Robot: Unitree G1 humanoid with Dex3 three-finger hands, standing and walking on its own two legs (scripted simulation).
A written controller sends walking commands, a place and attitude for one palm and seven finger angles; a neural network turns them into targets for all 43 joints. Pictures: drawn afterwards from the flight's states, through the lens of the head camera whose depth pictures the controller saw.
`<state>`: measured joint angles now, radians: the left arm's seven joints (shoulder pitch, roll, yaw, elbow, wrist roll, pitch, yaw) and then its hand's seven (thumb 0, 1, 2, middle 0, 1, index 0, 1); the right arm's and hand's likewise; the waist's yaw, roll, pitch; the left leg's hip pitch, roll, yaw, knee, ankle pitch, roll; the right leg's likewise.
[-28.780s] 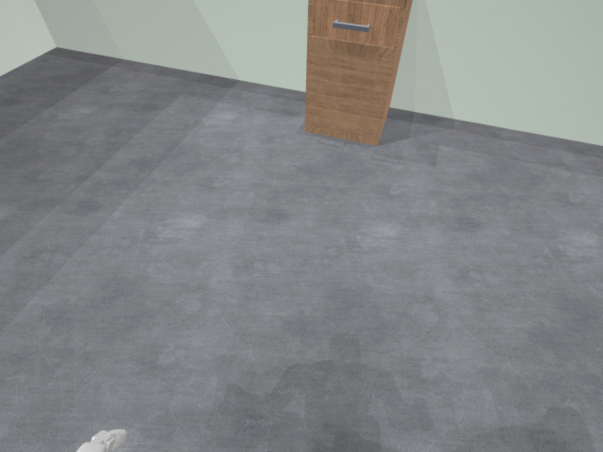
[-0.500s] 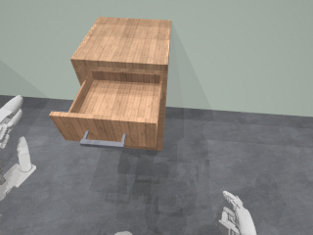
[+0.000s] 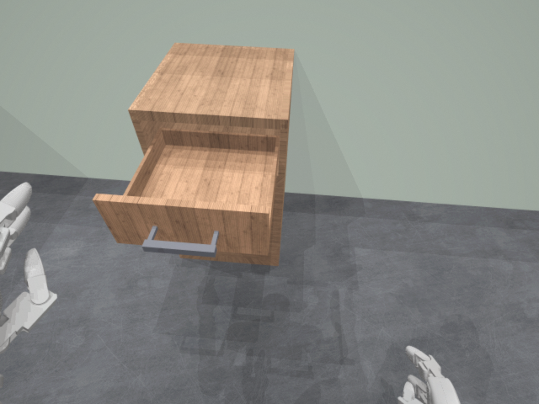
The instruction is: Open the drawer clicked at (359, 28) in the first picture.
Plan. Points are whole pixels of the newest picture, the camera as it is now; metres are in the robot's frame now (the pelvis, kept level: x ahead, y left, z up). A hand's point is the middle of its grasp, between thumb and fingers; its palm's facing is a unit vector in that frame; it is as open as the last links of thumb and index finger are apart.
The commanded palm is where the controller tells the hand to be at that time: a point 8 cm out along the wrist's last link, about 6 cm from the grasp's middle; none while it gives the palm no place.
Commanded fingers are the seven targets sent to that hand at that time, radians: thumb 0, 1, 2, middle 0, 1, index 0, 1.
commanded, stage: let the arm hang, fingers relaxed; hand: left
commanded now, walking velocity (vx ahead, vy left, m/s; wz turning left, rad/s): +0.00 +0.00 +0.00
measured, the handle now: (182, 240) +0.48 +0.23 -0.14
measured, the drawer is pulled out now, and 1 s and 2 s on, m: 0.30 0.30 0.30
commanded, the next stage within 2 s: look to check the result in 1.18 s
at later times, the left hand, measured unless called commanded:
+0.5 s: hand out of the picture +0.02 +0.21 -0.17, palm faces +0.03 -0.98 -0.19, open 6.9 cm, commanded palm none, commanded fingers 0.00 0.90 0.90 -0.20 -0.30 -0.20 -0.30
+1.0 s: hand out of the picture +0.00 +0.18 -0.17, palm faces +0.00 -0.98 -0.18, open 7.3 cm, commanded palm none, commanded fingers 0.00 0.90 0.90 -0.20 -0.30 -0.20 -0.30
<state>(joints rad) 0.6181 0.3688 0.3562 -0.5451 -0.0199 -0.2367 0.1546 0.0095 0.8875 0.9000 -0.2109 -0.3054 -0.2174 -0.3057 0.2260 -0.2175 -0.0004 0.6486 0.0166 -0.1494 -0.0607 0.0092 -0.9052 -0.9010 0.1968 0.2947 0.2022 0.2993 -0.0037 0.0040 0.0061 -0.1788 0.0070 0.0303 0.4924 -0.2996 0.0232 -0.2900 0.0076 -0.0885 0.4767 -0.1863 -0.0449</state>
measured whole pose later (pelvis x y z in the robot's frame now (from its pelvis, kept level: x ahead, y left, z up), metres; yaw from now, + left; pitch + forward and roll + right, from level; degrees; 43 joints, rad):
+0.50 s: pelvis +0.00 +0.02 +0.00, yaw +0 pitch -2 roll -1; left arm 0.31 0.20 0.01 0.92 0.03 0.04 0.02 -0.03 0.99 0.90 -0.21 -0.30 -0.21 -0.30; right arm 0.30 -0.16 0.03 0.98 -0.01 0.02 -0.01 0.00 -0.91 -0.90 0.20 0.29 0.20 0.30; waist 0.02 -0.04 0.10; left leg -0.15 -0.02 0.03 0.48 -0.30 0.04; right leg -0.25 -0.01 -0.08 0.44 -0.16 -0.02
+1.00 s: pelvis +0.00 +0.02 +0.00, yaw -1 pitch -2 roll +0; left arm 0.29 0.13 -0.01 1.10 0.02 0.02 0.04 0.02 0.93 0.90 -0.20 -0.30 -0.21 -0.30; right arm 0.35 -0.10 0.03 1.09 0.00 -0.01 -0.03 0.00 -0.91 -0.90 0.20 0.29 0.20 0.30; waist -0.01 0.01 0.07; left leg -0.11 -0.02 0.05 0.42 -0.29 0.03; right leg -0.24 -0.01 -0.06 0.44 -0.17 -0.02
